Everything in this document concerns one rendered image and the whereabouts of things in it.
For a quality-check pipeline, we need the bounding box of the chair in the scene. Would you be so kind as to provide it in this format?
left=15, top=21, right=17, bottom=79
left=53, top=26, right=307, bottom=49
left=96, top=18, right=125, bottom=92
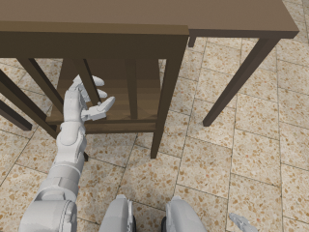
left=0, top=20, right=189, bottom=161

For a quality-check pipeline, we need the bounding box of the left robot hand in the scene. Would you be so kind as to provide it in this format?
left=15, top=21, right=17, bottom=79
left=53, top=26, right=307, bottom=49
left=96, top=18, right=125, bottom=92
left=63, top=75, right=116, bottom=125

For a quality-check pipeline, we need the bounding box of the right robot thigh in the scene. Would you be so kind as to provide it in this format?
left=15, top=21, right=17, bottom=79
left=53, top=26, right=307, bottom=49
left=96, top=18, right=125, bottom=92
left=165, top=199, right=208, bottom=232

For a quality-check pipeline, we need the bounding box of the left robot upper arm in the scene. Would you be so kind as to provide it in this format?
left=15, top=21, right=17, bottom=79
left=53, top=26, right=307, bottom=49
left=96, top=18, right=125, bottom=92
left=20, top=199, right=77, bottom=232

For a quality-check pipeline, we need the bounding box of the right robot hand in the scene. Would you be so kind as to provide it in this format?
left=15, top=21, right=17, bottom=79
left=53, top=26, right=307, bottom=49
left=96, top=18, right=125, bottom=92
left=229, top=213, right=259, bottom=232

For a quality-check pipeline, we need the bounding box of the left robot forearm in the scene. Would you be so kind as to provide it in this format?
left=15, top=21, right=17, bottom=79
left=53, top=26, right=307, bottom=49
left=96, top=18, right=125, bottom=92
left=18, top=121, right=87, bottom=232

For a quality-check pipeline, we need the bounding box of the table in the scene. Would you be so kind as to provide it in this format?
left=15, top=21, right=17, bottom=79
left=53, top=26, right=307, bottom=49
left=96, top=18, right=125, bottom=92
left=0, top=0, right=299, bottom=131

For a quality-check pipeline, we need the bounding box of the robot right shin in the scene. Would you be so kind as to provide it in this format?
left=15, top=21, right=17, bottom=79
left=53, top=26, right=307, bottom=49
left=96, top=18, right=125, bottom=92
left=166, top=195, right=181, bottom=232

